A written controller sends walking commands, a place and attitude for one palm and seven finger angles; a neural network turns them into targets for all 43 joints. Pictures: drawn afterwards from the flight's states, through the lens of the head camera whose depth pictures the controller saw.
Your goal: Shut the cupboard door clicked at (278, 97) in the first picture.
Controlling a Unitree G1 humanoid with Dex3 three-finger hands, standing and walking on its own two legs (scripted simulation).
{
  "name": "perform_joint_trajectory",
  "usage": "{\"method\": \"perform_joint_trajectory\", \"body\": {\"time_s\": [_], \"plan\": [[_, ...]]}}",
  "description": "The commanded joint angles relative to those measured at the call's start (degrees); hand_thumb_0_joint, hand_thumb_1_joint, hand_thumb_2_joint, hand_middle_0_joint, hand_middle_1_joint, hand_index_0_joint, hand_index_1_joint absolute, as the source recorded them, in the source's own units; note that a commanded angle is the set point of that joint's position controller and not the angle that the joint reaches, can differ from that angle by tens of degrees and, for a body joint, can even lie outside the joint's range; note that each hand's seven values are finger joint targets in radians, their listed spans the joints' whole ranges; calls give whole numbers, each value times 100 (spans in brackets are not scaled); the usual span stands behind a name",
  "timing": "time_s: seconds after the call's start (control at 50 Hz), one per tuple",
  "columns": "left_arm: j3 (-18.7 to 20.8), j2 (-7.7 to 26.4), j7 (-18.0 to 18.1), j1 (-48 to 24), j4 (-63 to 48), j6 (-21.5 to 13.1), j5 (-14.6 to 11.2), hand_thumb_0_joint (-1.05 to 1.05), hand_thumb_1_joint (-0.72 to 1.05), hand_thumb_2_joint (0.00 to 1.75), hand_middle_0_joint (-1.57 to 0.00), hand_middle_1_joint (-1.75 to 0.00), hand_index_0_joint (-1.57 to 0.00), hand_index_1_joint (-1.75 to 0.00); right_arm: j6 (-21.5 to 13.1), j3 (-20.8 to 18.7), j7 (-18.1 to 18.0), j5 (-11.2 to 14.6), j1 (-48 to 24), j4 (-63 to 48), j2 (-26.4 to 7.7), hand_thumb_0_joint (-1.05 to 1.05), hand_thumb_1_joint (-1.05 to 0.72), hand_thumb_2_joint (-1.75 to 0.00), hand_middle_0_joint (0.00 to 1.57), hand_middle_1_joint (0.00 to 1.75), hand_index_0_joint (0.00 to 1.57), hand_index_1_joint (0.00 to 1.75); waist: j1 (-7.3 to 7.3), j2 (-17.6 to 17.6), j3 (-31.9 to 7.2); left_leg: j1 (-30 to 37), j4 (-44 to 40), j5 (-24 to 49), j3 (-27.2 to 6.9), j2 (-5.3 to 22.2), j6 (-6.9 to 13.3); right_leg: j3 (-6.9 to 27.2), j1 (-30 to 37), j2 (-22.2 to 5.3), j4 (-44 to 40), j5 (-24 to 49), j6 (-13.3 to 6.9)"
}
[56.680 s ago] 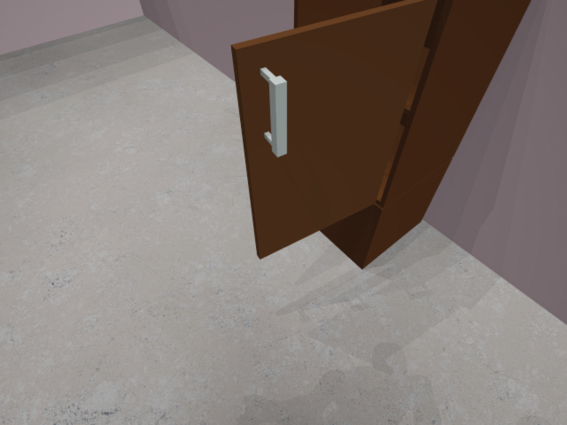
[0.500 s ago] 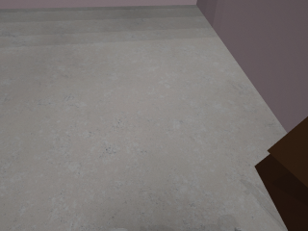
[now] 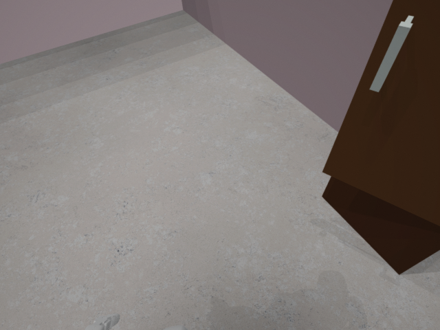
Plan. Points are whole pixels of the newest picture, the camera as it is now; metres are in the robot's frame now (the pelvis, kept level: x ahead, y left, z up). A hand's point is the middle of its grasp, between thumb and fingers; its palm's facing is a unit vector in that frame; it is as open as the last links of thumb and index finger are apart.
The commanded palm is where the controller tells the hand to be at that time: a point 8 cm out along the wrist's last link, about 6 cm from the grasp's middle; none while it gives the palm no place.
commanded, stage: turn to face it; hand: left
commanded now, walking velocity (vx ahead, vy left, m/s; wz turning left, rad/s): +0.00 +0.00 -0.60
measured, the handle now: (391, 55) +0.63 -0.34 +0.15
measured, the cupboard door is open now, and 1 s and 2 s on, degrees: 24 24 24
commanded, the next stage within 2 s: take the last steps up to it in 1.00 s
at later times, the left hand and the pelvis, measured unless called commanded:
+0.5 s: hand (129, 324) +0.16 +0.21 -0.16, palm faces -0.23 -0.95 -0.21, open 7.4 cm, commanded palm none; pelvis +0.03 +0.03 +0.01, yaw -17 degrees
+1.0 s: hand (173, 299) +0.20 +0.13 -0.15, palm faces -0.47 -0.86 -0.22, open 7.4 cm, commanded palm none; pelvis +0.05 -0.01 +0.01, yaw -30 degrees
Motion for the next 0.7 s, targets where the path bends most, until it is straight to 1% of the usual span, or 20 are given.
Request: {"method": "perform_joint_trajectory", "body": {"time_s": [0.0,0.02,0.06,0.12,0.18,0.22,0.26,0.28,0.3,0.32,0.34,0.36,0.38,0.42,0.52,0.58,0.6,0.64,0.66,0.68], "plan": [[291,1196,245,91,-328,-75,-48,0,90,90,-20,-30,-20,-30,-193,-114,-45,-8,-467,-662,-479,0,-90,-90,20,30,20,30,191,-1829,-310,-1607,1558,440,-855,-90,-105,2090,859,-1501,-1855,1915,-918],[245,1081,237,-7,-383,-97,-54,0,90,90,-20,-30,-20,-30,-200,-114,-28,-17,-367,-615,-460,0,-90,-90,20,30,20,30,90,-1628,-396,-1360,1407,658,-809,-111,-152,1756,755,-1339,-1735,2252,-852],[232,1082,214,55,-373,-135,-45,0,90,90,-20,-30,-20,-30,-195,-92,-15,-10,-283,-569,-344,0,-90,-90,20,30,20,30,63,-1325,-585,-1055,964,754,-693,-280,-209,1611,772,-1184,-1575,2708,-838],[263,1184,205,266,-302,-130,-28,0,90,90,-20,-30,-20,-30,-203,-70,-28,5,-371,-614,-256,0,-90,-90,20,30,20,30,158,-1057,-693,-931,326,664,-622,-434,-238,1827,1007,-1203,-1488,2850,-943],[294,1230,195,359,-247,-110,-17,0,90,90,-20,-30,-20,-30,-229,-63,-54,33,-541,-720,-261,0,-90,-90,20,30,20,30,229,-1234,-664,-736,-273,532,-658,-539,-210,2196,953,-1217,-1404,2922,-1015],[325,1281,200,242,-266,-87,-3,0,90,90,-20,-30,-20,-30,-263,-64,-71,60,-451,-746,-249,0,-90,-90,20,30,20,30,175,-1251,-663,-338,-882,489,-669,-596,-169,2363,757,-1215,-1268,2994,-982],[313,1233,185,3,-302,-46,-37,0,90,90,-20,-30,-20,-30,-301,-56,-102,76,-147,-640,-274,0,-90,-90,20,30,20,30,-13,-1286,-619,453,-1874,1136,-631,-704,-124,2365,240,-970,-1035,2721,-706],[288,1121,178,-95,-321,-21,-73,0,90,90,-20,-30,-20,-30,-346,-63,-122,73,98,-554,-364,0,-90,-90,20,30,20,30,-150,-1112,-670,1149,-2614,1692,-651,-597,-93,2208,-210,-739,-787,2266,-458],[231,798,161,46,-381,5,-112,0,90,90,-20,-30,-20,-30,-402,-117,-137,30,213,-529,-725,0,-90,-90,20,30,20,30,-130,-45,-806,1741,-3294,1839,-1472,217,120,1749,-827,-100,-165,1068,-150],[176,568,108,212,-456,21,-152,0,90,90,-20,-30,-20,-30,-415,-198,-161,-51,330,-593,-1245,0,-90,-90,20,30,20,30,-124,1465,-882,2070,-3574,2543,-2741,1548,738,826,-1557,522,1205,-1230,185],[198,751,99,57,-492,27,-85,0,90,90,-20,-30,-20,-30,-376,-180,-181,-91,359,-660,-1267,0,-90,-90,20,30,20,30,-200,1080,-725,1537,-3574,2686,-2827,1940,1169,744,-1436,283,2357,-1652,210],[252,798,52,118,-459,40,-40,0,90,90,-20,-30,-20,-30,-385,-121,-184,-118,84,-747,-1058,0,-90,-90,20,30,20,30,-31,516,-591,1187,-3615,2613,-2435,1715,1221,753,-1388,133,2898,-1329,244],[297,792,10,178,-346,71,0,0,90,90,-20,-30,-20,-30,-420,-89,-202,-122,-208,-789,-929,0,-90,-90,20,30,20,30,111,804,-571,1191,-3546,2957,-2089,1435,1106,708,-1545,72,3182,-1049,333],[284,749,-64,75,-340,110,-26,0,90,90,-20,-30,-20,-30,-412,-54,-207,-118,-350,-871,-803,0,-90,-90,20,30,20,30,112,632,-387,1134,-3389,3235,-1350,1161,1012,537,-1505,-67,3180,-801,401],[175,486,-108,-179,-433,124,-52,0,90,90,-20,-30,-20,-30,-391,-130,-193,-107,89,-629,-840,0,-90,-90,20,30,20,30,-101,656,-704,1740,-2995,3909,-675,1066,1022,72,-1093,-57,1731,-687,419],[141,455,-90,-93,-409,79,-57,0,90,90,-20,-30,-20,-30,-354,-193,-130,-94,26,-559,-952,0,-90,-90,20,30,20,30,-84,937,-708,1623,-2780,3848,-468,1176,995,-149,-614,9,918,-567,332],[135,486,-80,-57,-389,56,-49,0,90,90,-20,-30,-20,-30,-340,-202,-112,-87,19,-535,-948,0,-90,-90,20,30,20,30,-68,935,-688,1520,-2655,3809,-432,1152,934,-192,-382,44,528,-392,291],[180,604,-62,406,-242,9,-43,0,90,90,-20,-30,-20,-30,-318,-216,-89,-43,-182,-557,-970,0,-90,-90,20,30,20,30,220,549,-772,1020,-2088,3196,-151,985,607,-230,552,77,-659,739,188],[239,945,-21,759,-120,-56,-7,0,90,90,-20,-30,-20,-30,-311,-206,-61,12,-228,-578,-805,0,-90,-90,20,30,20,30,392,-198,-879,497,-1331,2346,87,645,291,390,1215,-402,-1356,1498,29],[346,1583,66,965,-33,-137,56,0,90,90,-20,-30,-20,-30,-305,-80,-37,39,-368,-801,-283,0,-90,-90,20,30,20,30,534,-2223,-791,-1014,-74,-420,379,-255,-59,2413,1886,-1822,-1735,3175,-523]]}}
